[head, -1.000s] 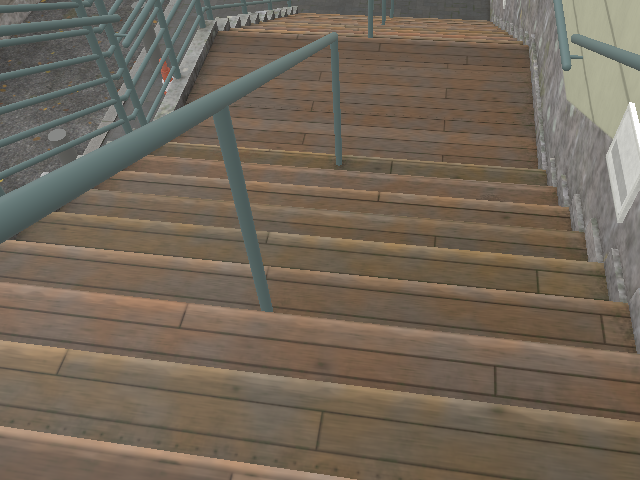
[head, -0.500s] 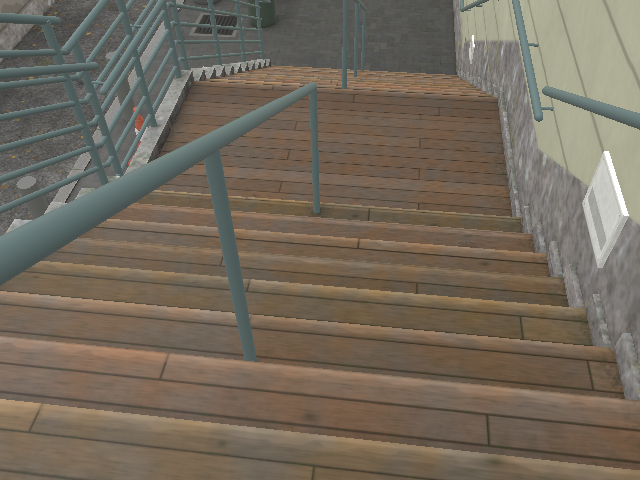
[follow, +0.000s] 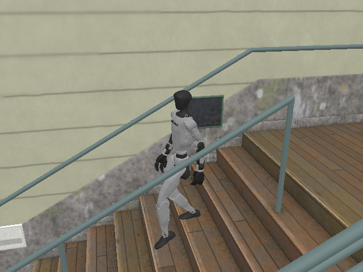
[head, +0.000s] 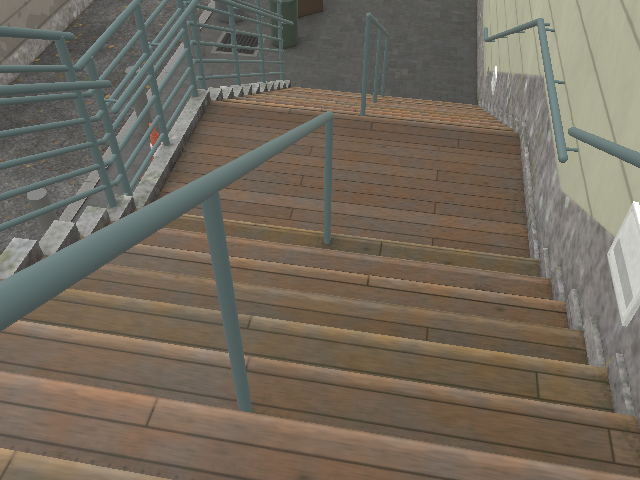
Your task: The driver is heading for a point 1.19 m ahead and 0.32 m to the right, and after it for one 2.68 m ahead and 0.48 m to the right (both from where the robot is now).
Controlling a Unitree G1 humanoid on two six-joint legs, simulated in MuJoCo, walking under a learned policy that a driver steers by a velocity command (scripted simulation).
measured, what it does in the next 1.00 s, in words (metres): goes down, turning right: left foot 0.17 m lower, then right foot 0.17 m lower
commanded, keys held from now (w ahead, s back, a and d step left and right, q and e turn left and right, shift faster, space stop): w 0.32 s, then w+e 0.68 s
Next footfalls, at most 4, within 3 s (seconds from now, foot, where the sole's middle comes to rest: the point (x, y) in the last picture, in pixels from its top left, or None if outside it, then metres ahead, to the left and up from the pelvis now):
0.14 left None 0.19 0.13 -0.88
0.60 right None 0.48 -0.09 -1.04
1.00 left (317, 475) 0.76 0.10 -1.21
1.62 right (444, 433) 1.00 -0.30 -1.37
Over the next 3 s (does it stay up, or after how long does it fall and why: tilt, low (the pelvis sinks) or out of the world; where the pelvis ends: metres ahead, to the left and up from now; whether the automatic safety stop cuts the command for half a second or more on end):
stays up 1.65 -0.40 -0.97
